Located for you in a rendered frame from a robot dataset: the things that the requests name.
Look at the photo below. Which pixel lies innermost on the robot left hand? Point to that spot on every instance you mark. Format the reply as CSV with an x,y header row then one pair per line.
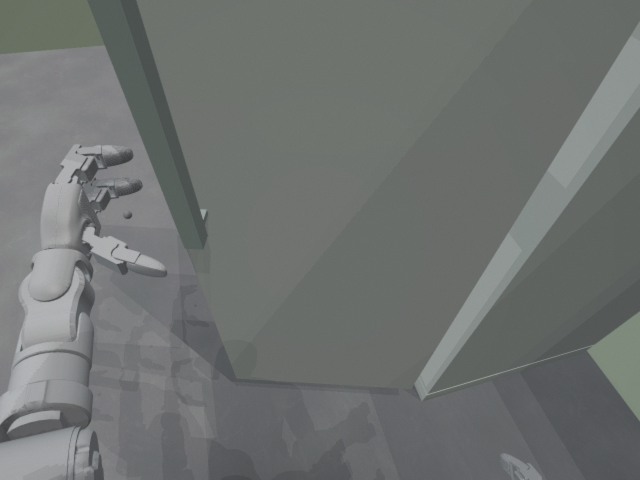
x,y
68,208

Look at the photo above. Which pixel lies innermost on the handle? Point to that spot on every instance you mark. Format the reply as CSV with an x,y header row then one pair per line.
x,y
123,33

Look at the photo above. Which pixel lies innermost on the robot right hand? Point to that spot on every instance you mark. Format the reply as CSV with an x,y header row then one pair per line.
x,y
517,469

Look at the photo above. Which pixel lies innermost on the fridge door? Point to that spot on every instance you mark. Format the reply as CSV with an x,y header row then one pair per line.
x,y
361,161

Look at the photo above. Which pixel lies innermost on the robot left forearm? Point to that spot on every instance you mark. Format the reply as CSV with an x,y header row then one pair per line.
x,y
48,387

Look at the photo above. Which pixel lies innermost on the robot left upper arm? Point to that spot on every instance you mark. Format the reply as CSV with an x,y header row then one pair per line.
x,y
66,454

